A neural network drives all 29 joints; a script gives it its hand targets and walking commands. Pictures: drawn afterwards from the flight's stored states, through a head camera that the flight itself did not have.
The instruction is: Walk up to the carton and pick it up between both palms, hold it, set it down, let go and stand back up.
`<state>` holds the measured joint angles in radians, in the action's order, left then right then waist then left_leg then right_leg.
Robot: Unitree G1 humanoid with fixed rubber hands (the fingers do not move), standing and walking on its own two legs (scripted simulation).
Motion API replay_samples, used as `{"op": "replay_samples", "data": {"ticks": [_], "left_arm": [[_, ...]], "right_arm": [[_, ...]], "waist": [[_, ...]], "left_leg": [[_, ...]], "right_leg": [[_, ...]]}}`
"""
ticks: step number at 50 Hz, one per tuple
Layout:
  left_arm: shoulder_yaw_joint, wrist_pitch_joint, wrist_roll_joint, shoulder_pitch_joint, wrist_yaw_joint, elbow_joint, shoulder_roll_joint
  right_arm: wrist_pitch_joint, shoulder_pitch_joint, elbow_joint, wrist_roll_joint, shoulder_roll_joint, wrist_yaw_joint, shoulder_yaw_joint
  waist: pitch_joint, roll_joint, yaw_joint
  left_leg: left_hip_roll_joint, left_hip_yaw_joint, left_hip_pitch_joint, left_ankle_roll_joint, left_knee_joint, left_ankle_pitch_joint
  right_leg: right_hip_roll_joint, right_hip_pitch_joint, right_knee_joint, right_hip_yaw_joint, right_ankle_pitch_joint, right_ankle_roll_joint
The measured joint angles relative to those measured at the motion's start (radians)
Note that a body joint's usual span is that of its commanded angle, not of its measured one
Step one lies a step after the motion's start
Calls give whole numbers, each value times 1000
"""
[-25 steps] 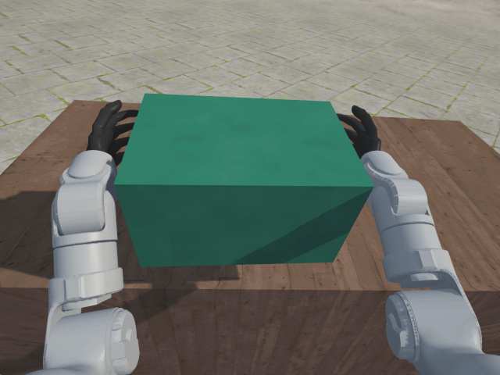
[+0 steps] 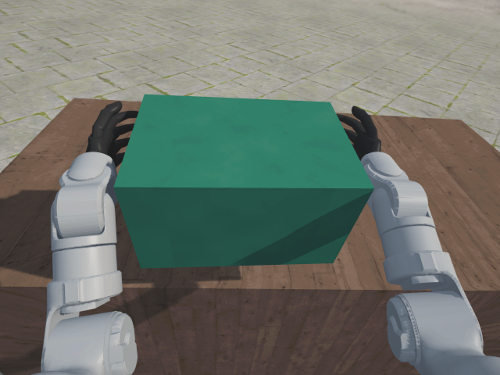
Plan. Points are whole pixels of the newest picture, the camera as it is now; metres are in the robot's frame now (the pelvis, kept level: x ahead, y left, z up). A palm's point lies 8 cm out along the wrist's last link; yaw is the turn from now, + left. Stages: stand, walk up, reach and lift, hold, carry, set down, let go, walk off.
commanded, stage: hold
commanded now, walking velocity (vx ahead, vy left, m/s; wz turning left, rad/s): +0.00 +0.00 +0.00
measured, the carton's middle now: (240, 180) +0.35 +0.01 +0.18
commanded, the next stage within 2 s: none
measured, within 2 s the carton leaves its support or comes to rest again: neither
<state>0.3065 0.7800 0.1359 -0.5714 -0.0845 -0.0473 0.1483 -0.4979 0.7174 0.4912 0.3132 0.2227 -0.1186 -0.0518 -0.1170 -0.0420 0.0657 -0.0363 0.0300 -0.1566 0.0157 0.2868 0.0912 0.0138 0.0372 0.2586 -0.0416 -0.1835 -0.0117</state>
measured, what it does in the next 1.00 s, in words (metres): stands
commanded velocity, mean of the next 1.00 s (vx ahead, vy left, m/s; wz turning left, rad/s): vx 0.00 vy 0.00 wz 0.00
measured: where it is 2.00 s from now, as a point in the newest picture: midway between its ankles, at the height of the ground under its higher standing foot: outside the picture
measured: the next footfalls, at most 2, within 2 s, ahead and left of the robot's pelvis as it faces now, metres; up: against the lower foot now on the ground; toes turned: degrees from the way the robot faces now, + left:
none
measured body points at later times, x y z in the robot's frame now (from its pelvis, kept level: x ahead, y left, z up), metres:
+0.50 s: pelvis +0.00 +0.00 +0.00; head -0.06 +0.02 +0.45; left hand +0.37 +0.21 +0.22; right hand +0.38 -0.19 +0.22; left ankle +0.04 +0.13 -0.75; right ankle -0.03 -0.11 -0.75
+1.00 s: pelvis +0.00 +0.00 +0.00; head -0.06 +0.02 +0.45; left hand +0.36 +0.21 +0.23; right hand +0.38 -0.19 +0.23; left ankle +0.04 +0.13 -0.75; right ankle -0.03 -0.11 -0.75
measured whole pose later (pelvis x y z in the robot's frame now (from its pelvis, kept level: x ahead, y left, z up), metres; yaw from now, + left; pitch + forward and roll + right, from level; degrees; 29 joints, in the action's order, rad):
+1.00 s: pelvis +0.00 +0.00 +0.00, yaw +0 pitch -3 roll +0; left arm 0.32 0.78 0.14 -0.59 -0.09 -0.06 0.14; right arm -0.50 0.73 0.50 0.31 0.22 -0.12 -0.06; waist -0.12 -0.04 0.06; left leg -0.04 0.03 -0.15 0.01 0.28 0.09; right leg 0.01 0.03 0.26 -0.04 -0.18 -0.01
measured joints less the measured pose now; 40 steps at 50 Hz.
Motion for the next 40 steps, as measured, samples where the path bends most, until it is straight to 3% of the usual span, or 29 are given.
{"op": "replay_samples", "data": {"ticks": [9,17,24,32,40], "left_arm": [[19,4,19,-22,-15,-49,-8],[1,-1,0,-1,2,10,-2],[20,5,19,-21,-15,-46,-10],[1,0,0,0,1,10,-3],[19,6,20,-21,-16,-48,-10]], "right_arm": [[-12,24,47,-16,-3,4,-4],[4,-2,-10,2,-2,-2,-5],[-12,23,45,-16,-3,3,-5],[3,-2,-9,0,-2,-2,-5],[-12,24,48,-18,-3,3,-4]], "waist": [[7,-1,-3],[0,1,0],[8,-1,-4],[0,1,0],[8,-1,-4]], "left_leg": [[1,5,21,-2,-11,-2],[0,-1,0,0,2,2],[1,5,22,-2,-11,-2],[0,-1,0,0,2,1],[1,4,22,-2,-12,-3]], "right_leg": [[-1,-17,-6,5,1,0],[0,-1,0,0,-1,0],[-1,-17,-5,5,1,0],[0,0,0,0,0,0],[-1,-17,-5,5,1,0]]}}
